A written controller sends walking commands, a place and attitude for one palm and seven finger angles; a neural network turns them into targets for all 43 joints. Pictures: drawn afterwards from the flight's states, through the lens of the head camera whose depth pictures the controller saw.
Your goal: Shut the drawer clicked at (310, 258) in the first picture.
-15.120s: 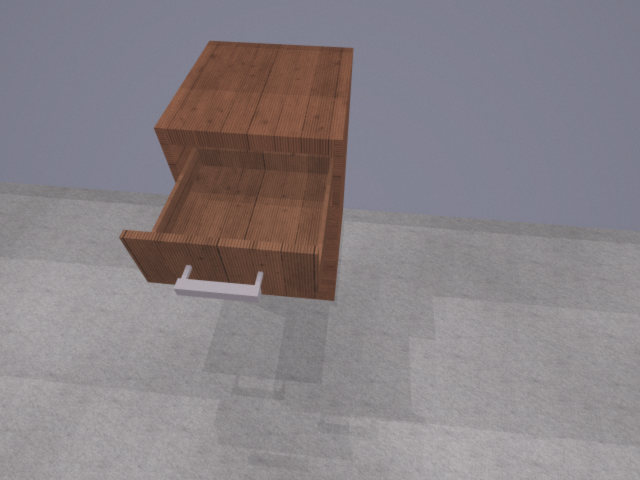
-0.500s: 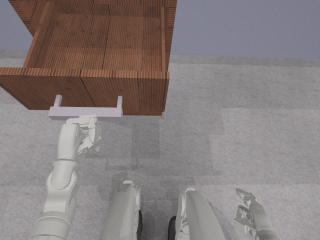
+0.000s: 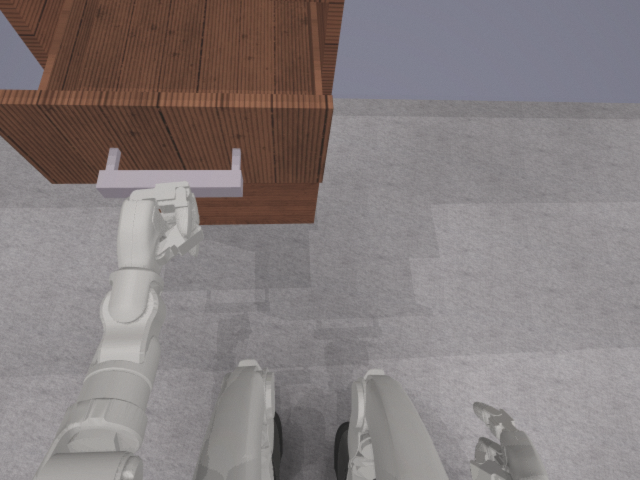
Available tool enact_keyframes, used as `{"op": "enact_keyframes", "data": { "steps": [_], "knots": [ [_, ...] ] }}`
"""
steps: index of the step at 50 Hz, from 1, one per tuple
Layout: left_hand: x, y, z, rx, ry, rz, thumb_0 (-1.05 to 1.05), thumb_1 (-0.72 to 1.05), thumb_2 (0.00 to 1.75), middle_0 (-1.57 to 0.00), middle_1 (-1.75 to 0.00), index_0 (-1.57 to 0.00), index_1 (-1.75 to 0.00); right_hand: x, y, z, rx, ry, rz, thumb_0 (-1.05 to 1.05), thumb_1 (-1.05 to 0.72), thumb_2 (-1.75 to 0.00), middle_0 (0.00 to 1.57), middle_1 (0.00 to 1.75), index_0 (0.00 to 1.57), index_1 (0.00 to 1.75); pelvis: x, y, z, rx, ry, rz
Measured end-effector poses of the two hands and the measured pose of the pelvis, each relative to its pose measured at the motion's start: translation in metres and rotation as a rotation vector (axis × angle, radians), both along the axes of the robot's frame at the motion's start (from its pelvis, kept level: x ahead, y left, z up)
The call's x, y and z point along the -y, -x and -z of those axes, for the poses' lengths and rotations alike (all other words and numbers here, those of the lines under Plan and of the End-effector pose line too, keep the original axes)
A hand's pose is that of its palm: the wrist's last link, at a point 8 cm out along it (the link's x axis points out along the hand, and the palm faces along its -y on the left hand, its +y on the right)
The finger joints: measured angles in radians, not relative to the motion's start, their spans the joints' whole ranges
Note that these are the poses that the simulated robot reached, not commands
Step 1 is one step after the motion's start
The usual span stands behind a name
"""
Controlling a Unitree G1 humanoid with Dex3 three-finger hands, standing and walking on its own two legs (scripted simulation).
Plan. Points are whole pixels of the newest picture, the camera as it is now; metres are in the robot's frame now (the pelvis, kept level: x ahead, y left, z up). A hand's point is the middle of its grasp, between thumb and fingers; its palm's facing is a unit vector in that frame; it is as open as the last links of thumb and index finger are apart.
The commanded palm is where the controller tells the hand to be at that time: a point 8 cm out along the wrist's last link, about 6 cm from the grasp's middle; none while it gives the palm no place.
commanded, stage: push the drawer shut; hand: left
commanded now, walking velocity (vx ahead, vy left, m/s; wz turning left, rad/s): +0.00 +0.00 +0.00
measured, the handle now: (174, 169) +0.48 +0.20 +0.00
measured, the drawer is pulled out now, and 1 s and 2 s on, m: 0.17 0.05 0.00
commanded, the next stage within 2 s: pull the fist back off the drawer in 1.72 s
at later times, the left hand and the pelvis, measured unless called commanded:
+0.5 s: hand (200, 179) +0.47 +0.17 +0.00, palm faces +0.06 -1.00 -0.05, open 3.2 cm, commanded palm +0.46 +0.20 +0.01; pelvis +0.00 +0.00 +0.00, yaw -1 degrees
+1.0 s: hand (201, 144) +0.53 +0.17 +0.00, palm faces +0.06 -1.00 -0.05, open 3.3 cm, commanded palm +0.53 +0.19 +0.01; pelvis +0.00 +0.00 -0.02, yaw -2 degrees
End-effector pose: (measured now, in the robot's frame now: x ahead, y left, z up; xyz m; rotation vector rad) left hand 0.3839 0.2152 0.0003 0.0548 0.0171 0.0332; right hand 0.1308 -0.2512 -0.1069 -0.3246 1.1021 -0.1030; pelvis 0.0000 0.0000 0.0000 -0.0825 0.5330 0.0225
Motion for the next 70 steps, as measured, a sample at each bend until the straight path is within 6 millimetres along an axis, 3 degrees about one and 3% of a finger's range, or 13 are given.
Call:
{"op": "enact_keyframes", "data": {
  "steps": [16, 48, 70],
  "knots": [
    [-0.002, -0.049, 0.000, -0.005, 0.003, -0.016, 0.02, 0.80, 0.89, -1.40, -1.60, -1.40, -1.60, 0.004, 0.028, 0.001, -0.094, 0.014, 0.051, 0.01, -0.90, -0.90, 0.20, 0.30, 0.20, 0.30, -0.001, -0.002, 0.000, -0.026, 0.005, 0.009],
    [-0.008, -0.115, -0.001, 0.015, 0.004, -0.031, 0.04, 0.77, 0.88, -1.40, -1.60, -1.40, -1.60, 0.016, 0.086, 0.010, -0.259, 0.048, 0.118, 0.00, -0.90, -0.90, 0.20, 0.30, 0.20, 0.30, 0.004, 0.004, 0.015, -0.063, 0.018, 0.026],
    [-0.015, -0.173, 0.000, 0.009, 0.023, -0.034, 0.03, 0.75, 0.86, -1.40, -1.60, -1.40, -1.60, 0.004, 0.135, 0.007, -0.406, 0.066, 0.193, 0.00, -0.90, -0.90, 0.20, 0.30, 0.20, 0.30, -0.003, 0.003, 0.025, -0.117, 0.046, 0.043]
  ]
}}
